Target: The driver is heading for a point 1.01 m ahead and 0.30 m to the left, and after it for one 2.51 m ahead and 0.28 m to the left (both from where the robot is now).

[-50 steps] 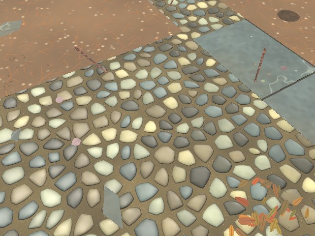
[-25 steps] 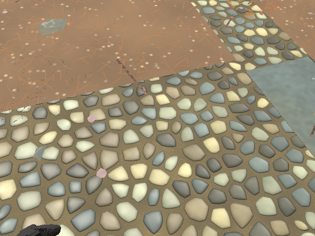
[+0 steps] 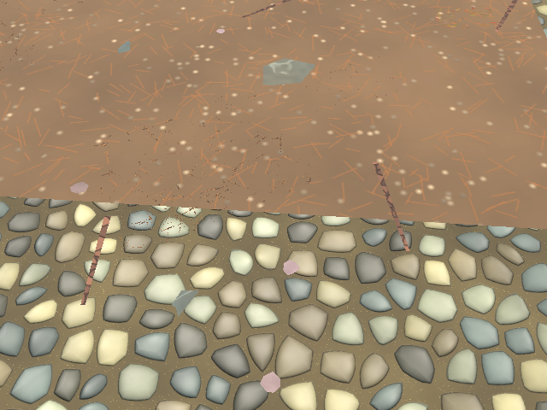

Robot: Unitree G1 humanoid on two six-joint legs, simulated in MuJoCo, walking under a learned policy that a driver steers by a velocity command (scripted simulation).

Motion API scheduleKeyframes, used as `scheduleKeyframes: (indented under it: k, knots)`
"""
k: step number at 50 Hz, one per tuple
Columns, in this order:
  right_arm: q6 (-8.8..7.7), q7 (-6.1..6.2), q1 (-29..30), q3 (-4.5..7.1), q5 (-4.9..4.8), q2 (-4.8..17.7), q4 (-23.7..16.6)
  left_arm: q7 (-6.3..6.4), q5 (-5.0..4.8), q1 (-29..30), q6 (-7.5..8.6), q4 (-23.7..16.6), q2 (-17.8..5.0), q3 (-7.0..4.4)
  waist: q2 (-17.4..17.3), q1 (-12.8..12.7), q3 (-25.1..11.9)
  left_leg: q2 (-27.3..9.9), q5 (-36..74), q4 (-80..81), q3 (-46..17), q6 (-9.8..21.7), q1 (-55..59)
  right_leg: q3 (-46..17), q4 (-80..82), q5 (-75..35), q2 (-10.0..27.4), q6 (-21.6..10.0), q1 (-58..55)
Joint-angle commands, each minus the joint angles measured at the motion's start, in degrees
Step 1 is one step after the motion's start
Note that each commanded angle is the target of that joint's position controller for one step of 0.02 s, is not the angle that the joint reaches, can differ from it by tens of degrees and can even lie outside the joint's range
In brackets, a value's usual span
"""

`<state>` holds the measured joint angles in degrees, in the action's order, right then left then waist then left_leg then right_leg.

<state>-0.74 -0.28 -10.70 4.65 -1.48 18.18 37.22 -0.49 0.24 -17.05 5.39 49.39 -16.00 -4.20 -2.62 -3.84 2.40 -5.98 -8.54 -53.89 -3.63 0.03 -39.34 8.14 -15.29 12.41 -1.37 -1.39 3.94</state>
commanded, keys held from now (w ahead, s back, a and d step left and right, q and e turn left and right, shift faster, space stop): w+q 0.50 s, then w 0.50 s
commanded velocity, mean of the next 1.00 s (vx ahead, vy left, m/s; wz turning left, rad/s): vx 0.50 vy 0.00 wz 0.42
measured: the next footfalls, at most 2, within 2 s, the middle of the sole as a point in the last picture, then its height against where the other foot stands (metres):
left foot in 0.20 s outside the picture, level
right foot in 0.70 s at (292, 349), level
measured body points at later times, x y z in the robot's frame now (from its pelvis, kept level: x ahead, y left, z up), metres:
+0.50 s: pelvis +0.28 +0.08 +0.00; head +0.31 +0.11 +0.45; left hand +0.40 +0.39 -0.09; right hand +0.43 -0.18 -0.10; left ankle +0.24 +0.14 -0.74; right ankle +0.48 -0.07 -0.68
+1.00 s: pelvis +0.57 +0.12 +0.00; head +0.60 +0.12 +0.45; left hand +0.48 +0.38 -0.12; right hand +0.84 -0.04 -0.09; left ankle +0.62 +0.32 -0.69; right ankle +0.58 +0.02 -0.74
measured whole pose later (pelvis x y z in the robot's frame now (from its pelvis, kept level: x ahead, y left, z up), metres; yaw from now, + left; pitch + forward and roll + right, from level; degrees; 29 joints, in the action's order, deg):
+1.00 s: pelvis +0.57 +0.12 +0.00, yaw +24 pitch +2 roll -1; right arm -3.4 -0.1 -9.5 2.7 -0.2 16.4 39.0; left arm -1.1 -0.4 -20.8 4.8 48.3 -15.3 -2.5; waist -2.2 -4.1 1.3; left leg -5.5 -7.5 -47.1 -3.0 -0.3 -36.9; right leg 1.3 -15.4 11.0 -3.3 -3.1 6.0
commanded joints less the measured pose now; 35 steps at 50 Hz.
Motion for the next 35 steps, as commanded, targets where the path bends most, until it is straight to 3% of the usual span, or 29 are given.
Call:
scheduleKeyframes:
  k: [1,5,7,8,9,10,11,12,13,14,15,16,17,20,25,28,30,33,34,35]
  knots:
    - [-1.10,-1.15,3.56,-0.34,0.06,0.85,-4.54,0.40,-0.28,4.68,0.64,-4.31,-9.33,-1.89,5.87,0.55,0.30,-0.56,8.87,8.54,1.44,0.33,0.78,-4.35,7.22,-16.89,14.74,-7.96,-0.08]
    - [-1.11,-2.48,9.47,-0.55,-0.08,0.79,-7.16,0.54,-1.24,1.14,-0.65,-2.81,-11.38,-2.40,5.69,-0.99,2.28,0.87,7.82,15.98,4.67,2.04,1.64,-0.79,5.62,-20.27,16.68,-6.63,-5.55]
    - [-0.92,-2.87,8.99,0.16,0.17,2.31,-7.92,0.72,-1.86,1.19,-1.42,-2.69,-12.91,-2.85,6.74,0.71,1.26,3.26,2.49,17.79,6.95,4.03,4.95,1.18,0.90,-33.70,17.39,-5.57,-8.54]
    - [-0.68,-2.86,6.87,0.84,0.39,3.60,-7.75,0.95,-2.17,1.31,-1.82,-2.80,-13.92,-3.17,7.92,2.44,-0.72,5.34,-0.70,17.87,8.61,5.27,8.88,2.22,-3.84,-43.82,17.39,-5.00,-9.55]
    - [-0.45,-2.73,1.39,1.97,0.42,5.54,-6.58,1.17,-2.40,1.71,-2.30,-2.97,-14.53,-3.34,8.17,5.93,-3.96,7.73,-2.22,18.94,9.94,6.90,16.21,3.42,-12.21,-51.11,16.78,-4.25,-8.95]
    - [-0.15,-2.09,-8.42,3.79,0.23,8.49,-3.84,1.43,-2.41,2.27,-2.52,-3.26,-13.52,-2.87,6.65,11.27,-8.87,9.86,1.43,22.31,9.73,9.17,30.60,4.93,-24.61,-49.44,14.89,-2.43,-2.99]
    - [0.54,-0.78,-16.36,5.39,-0.15,13.34,-2.00,1.44,-0.16,0.37,-2.22,-4.35,-9.44,-1.32,-2.39,13.22,-14.10,1.01,2.03,22.70,-4.64,12.81,48.19,4.98,-43.32,-23.14,11.90,0.15,12.72]
    - [-0.38,-0.95,-12.67,5.25,-0.27,17.90,-3.53,0.59,0.99,-3.44,-0.54,-7.88,-3.14,0.93,-13.82,5.82,-20.48,-11.50,-11.83,30.91,-38.50,23.54,61.89,-3.96,-60.44,22.68,-0.07,2.64,35.13]
    - [-1.35,-1.45,-13.92,3.74,-0.02,12.27,-4.41,-0.17,-1.26,3.84,1.27,-8.39,-8.99,-0.12,-5.74,10.89,-21.98,-12.39,-16.33,36.60,-41.76,22.27,61.84,-13.38,-64.34,20.83,1.75,1.70,41.05]
    - [-2.20,-1.59,-11.98,2.90,0.42,10.01,-3.66,-0.52,-2.77,7.74,2.25,-10.01,-10.30,-0.44,-3.97,10.44,-13.62,-10.88,-11.73,37.44,-33.76,19.93,55.49,-12.67,-62.05,15.03,3.88,0.61,44.29]
    - [-2.58,-1.54,-8.68,2.43,0.33,8.80,-3.74,-0.16,-1.86,7.81,2.70,-9.57,-9.38,-0.15,0.96,7.77,-9.43,-8.32,-5.40,37.36,-27.41,18.15,47.22,-12.73,-57.11,10.29,6.23,0.43,41.34]
    - [-2.62,-1.37,-5.15,1.98,0.67,7.45,-4.28,0.17,-0.43,7.37,2.64,-9.03,-9.51,-0.42,1.57,5.45,-6.88,-6.28,1.07,37.87,-22.66,17.05,40.19,-12.79,-52.40,7.57,7.67,1.03,37.48]
    - [-2.65,-1.10,-3.12,1.48,1.36,6.36,-5.11,0.10,-0.11,6.11,2.01,-8.71,-9.78,-0.67,0.37,3.62,-6.15,-4.89,5.26,39.09,-20.16,16.73,35.71,-13.20,-50.53,5.70,8.60,1.47,33.91]
    - [-3.03,-0.21,-2.98,1.53,1.06,6.83,-4.48,0.17,0.69,6.08,0.31,-8.85,-7.87,-0.38,0.31,2.50,-4.80,-3.16,12.71,41.04,-15.62,17.47,28.68,-11.68,-44.12,2.30,7.92,4.22,31.17]
    - [-2.47,1.23,-6.92,1.98,0.56,8.36,-2.07,-0.23,0.48,16.84,0.25,-11.81,-4.75,0.95,-1.04,6.30,-1.82,1.32,7.23,40.43,-10.65,13.59,24.22,-10.87,-23.13,-15.37,4.05,5.94,27.85]
    - [-2.49,1.24,-10.02,1.78,0.34,7.93,0.13,-1.13,-0.36,20.09,0.89,-12.68,-5.10,1.07,-1.86,8.19,-1.43,-0.31,3.42,39.33,-11.95,12.49,26.04,-10.97,-17.16,-20.43,3.09,5.05,24.81]
    - [-2.33,1.26,-11.55,1.51,0.26,7.07,1.42,-1.60,-0.38,20.68,1.28,-13.13,-6.24,0.70,-2.38,8.40,-1.08,-2.25,3.35,36.46,-14.28,12.06,30.60,-11.66,-14.65,-18.07,3.19,3.58,25.61]
    - [-1.66,1.28,-11.41,1.65,0.57,7.28,2.44,-1.73,-0.32,17.29,1.74,-12.78,-7.74,-0.09,-4.75,6.28,-1.05,-4.21,10.81,31.96,-16.66,10.80,35.29,-10.21,-12.64,-10.01,2.45,0.50,22.48]
    - [-1.51,1.21,-10.70,1.32,0.60,6.49,2.32,-1.41,0.00,12.49,1.94,-11.44,-8.84,-0.86,-4.51,3.67,-3.36,-2.07,18.44,26.95,-15.37,9.63,35.48,-8.70,-10.60,-9.87,1.33,-1.16,15.85]
    - [-1.50,1.08,-10.40,0.42,1.09,4.47,1.69,-1.16,0.70,5.07,2.21,-10.34,-10.98,-1.64,-2.56,0.23,-10.28,0.94,18.88,15.75,-12.62,7.77,31.86,-12.52,-12.70,-11.99,5.95,-4.23,3.21]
